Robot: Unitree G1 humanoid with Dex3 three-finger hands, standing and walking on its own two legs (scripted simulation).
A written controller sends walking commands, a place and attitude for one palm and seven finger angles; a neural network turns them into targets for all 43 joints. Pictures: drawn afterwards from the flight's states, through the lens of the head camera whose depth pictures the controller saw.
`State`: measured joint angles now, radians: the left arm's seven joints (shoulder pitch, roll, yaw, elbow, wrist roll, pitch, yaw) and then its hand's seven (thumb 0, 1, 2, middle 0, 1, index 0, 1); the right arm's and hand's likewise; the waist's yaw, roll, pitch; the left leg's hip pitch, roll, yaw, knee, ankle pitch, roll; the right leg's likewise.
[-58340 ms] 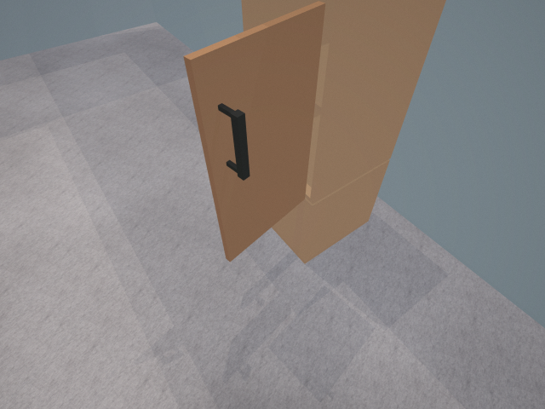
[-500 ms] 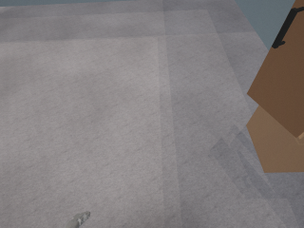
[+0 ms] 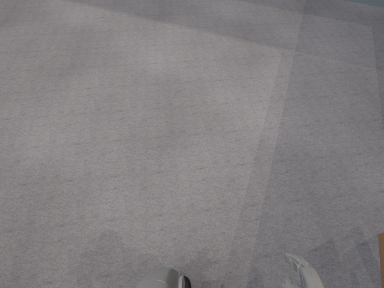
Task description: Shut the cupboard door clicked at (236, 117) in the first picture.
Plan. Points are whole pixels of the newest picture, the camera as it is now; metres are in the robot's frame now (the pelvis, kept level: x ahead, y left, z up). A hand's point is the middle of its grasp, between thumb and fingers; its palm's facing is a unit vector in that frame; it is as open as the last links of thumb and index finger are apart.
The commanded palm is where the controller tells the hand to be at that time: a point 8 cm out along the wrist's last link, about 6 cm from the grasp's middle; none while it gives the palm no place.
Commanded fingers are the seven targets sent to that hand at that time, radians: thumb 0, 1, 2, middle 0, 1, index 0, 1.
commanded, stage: turn to face it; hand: left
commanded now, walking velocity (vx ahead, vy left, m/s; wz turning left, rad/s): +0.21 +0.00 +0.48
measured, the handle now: out of the picture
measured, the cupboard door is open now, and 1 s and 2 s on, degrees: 25 25 25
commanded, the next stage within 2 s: none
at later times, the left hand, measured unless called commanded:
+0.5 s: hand (154, 219) +0.28 +0.13 -0.15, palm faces -0.10 -0.97 -0.20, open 7.4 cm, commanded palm none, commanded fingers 0.00 0.90 0.90 -0.20 -0.30 -0.20 -0.30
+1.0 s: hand (139, 182) +0.38 +0.18 -0.16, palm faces -0.27 -0.93 -0.24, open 7.4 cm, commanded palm none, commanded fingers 0.00 0.90 0.90 -0.20 -0.30 -0.20 -0.30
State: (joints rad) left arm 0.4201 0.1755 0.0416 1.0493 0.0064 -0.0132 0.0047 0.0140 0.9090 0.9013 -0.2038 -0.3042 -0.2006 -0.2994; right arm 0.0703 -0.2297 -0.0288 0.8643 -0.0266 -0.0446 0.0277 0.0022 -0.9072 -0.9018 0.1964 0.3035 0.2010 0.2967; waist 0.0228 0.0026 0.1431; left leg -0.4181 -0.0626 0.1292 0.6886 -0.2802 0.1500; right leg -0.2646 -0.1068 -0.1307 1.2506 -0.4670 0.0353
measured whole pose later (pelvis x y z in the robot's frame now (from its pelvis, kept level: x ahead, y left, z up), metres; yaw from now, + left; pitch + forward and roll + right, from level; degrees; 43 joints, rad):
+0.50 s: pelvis +0.17 -0.04 +0.01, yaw -7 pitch +0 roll +0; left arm 0.17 0.16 0.04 0.93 0.02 0.00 0.00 0.01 0.91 0.90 -0.20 -0.30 -0.20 -0.30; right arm 0.28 -0.16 -0.03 1.03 -0.01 0.02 -0.04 0.01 -0.90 -0.90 0.20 0.30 0.20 0.30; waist -0.01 0.03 0.13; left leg -0.24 0.01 0.11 0.96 -0.54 0.00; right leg -0.35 0.05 -0.07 0.64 -0.30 -0.08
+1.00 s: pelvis +0.26 +0.00 +0.02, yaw -23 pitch +2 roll -1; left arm 0.25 0.25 0.09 0.91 0.01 0.05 0.01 0.01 0.91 0.90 -0.20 -0.30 -0.20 -0.30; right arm 0.07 -0.20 -0.02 0.84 -0.01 0.00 -0.02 0.00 -0.90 -0.90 0.20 0.30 0.20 0.30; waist 0.04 -0.05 0.06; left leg -0.31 0.02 0.01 0.58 -0.29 0.00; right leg -0.35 0.10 0.18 0.73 -0.45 0.01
